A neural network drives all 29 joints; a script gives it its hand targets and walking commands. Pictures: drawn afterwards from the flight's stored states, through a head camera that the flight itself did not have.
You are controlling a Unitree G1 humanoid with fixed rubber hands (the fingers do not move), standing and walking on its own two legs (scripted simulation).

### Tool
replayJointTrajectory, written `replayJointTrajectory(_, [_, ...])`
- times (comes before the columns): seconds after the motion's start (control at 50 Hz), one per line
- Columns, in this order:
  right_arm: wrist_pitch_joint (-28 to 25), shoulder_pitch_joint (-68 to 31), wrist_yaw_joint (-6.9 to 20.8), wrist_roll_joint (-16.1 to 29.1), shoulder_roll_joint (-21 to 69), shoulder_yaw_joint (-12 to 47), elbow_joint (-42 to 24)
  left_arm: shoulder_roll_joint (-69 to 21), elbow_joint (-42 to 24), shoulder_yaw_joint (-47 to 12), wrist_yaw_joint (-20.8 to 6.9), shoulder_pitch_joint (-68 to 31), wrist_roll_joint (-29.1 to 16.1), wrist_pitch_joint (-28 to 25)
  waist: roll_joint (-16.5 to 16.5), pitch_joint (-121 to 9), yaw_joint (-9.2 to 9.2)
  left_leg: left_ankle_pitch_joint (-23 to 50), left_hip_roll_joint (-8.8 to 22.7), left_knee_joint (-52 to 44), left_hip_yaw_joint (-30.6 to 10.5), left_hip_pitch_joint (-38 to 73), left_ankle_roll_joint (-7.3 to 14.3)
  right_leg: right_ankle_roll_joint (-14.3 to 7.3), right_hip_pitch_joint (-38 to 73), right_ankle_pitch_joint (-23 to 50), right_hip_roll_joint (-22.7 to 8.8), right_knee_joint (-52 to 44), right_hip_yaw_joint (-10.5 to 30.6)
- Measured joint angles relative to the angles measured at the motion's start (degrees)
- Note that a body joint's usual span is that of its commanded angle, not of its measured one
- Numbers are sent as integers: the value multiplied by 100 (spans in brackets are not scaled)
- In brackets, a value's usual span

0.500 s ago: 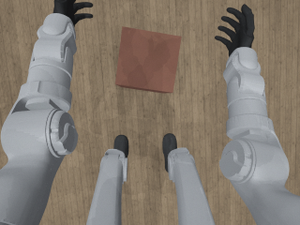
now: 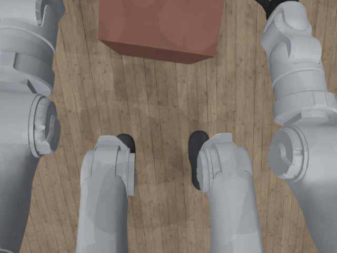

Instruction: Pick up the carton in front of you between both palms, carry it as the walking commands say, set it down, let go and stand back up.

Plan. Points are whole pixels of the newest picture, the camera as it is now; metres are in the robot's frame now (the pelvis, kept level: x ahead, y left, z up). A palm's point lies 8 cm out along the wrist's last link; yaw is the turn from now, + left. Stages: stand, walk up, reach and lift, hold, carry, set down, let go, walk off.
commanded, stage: reach and lift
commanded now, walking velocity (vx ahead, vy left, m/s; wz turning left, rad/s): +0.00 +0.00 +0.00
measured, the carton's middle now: (161, 9) +0.57 +0.02 -0.30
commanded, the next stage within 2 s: none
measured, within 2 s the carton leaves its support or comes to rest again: leaves its support in 1.12 s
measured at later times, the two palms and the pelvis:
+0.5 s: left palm out of the picture +0.59 +0.18 -0.23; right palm (253, 9) +0.56 -0.17 -0.23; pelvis +0.01 +0.00 -0.06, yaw +0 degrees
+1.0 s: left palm out of the picture +0.59 +0.16 -0.23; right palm (243, 8) +0.56 -0.14 -0.22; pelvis +0.00 +0.01 -0.06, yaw +0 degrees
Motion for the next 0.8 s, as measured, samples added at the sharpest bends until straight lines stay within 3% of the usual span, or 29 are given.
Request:
replayJointTrajectory(0.14, [-113,-770,119,-99,-97,-15,745,102,690,-89,-99,-688,-16,-101,-44,764,27,1,32,599,50,-169,29,62,-168,14,29,584,19])
replayJointTrajectory(0.24, [-270,-929,145,-100,-128,36,925,135,737,-192,-94,-736,-89,-237,-71,1313,47,-184,113,943,121,4,92,46,-5,-158,-25,933,17])
replayJointTrajectory(0.46, [-425,-904,48,194,-108,276,940,117,718,-580,-48,-824,-379,-341,-103,1322,34,-484,172,1364,119,-28,115,4,-48,-424,-76,1334,-45])
replayJointTrajectory(0.6, [-423,-799,33,73,25,173,915,-29,762,-388,-45,-724,-187,-346,-119,1205,51,-404,179,1293,106,-70,98,-16,-104,-332,-65,1266,-58])
replayJointTrajectory(0.72, [-370,-1015,55,84,115,249,883,-117,764,-585,-81,-913,-286,-285,-121,1411,76,-290,177,1191,107,21,98,-20,-10,-220,-59,1163,-56])
replayJointTrajectory(0.8, [-318,-1193,-68,-223,282,-32,835,-196,872,-478,21,-1151,-80,-210,-87,1622,90,-256,147,1168,96,126,97,-8,115,-204,-59,1137,-56])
